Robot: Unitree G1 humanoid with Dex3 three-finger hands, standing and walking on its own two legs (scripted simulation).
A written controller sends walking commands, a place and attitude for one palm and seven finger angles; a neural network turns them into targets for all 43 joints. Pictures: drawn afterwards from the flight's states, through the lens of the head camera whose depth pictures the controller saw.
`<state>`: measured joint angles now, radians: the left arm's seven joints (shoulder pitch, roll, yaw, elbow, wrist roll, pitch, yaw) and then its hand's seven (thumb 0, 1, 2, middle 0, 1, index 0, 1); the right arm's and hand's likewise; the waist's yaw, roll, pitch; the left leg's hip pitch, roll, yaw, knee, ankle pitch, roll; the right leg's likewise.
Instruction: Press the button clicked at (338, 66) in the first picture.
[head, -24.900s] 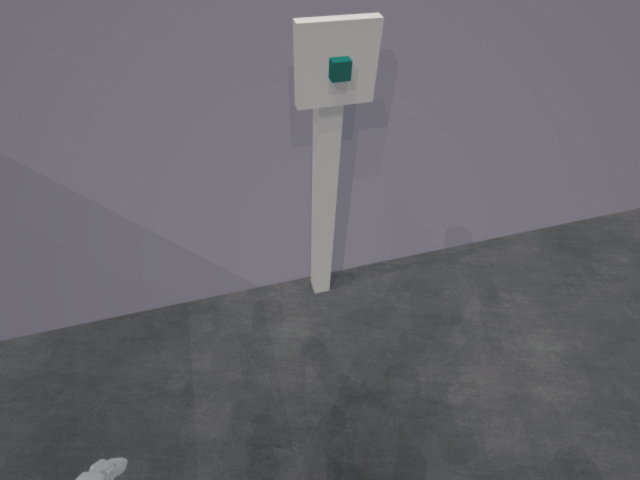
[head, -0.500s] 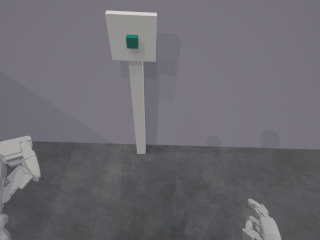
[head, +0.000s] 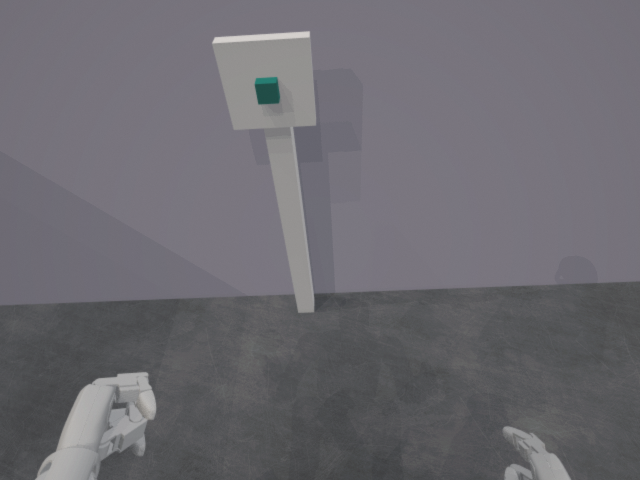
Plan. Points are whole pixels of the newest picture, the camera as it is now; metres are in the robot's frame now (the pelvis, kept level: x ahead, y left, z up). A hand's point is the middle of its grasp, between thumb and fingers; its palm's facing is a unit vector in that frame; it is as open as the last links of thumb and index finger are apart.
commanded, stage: let the arm hang, fingers relaxed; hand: left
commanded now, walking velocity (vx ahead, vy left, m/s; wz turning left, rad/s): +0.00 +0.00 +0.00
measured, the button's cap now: (267, 90) +0.78 +0.14 +0.12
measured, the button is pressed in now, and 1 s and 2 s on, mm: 0 0 0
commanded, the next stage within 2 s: stand and wait in 0.96 s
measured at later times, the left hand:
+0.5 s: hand out of the picture -0.08 +0.20 -0.16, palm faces +0.06 -0.97 -0.25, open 6.1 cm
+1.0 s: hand out of the picture -0.02 +0.17 -0.16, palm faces +0.06 -0.98 -0.19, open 7.3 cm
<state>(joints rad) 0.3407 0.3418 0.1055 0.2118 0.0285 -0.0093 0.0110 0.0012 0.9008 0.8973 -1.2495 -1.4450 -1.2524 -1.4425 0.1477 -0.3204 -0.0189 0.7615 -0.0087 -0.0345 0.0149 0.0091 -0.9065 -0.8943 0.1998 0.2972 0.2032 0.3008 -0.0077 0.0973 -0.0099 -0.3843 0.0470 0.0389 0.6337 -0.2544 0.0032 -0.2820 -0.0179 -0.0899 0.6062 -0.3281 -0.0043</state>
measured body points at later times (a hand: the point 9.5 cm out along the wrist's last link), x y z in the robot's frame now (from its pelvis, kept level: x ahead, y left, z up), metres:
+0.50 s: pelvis -0.02 +0.01 +0.01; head -0.01 +0.00 +0.46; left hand -0.09 +0.25 -0.14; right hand -0.04 -0.20 -0.16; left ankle +0.05 +0.12 -0.73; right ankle +0.00 -0.12 -0.73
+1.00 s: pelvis +0.00 +0.01 +0.01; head +0.01 +0.00 +0.46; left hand -0.02 +0.23 -0.14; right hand -0.01 -0.20 -0.15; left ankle +0.05 +0.12 -0.73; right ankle +0.00 -0.12 -0.73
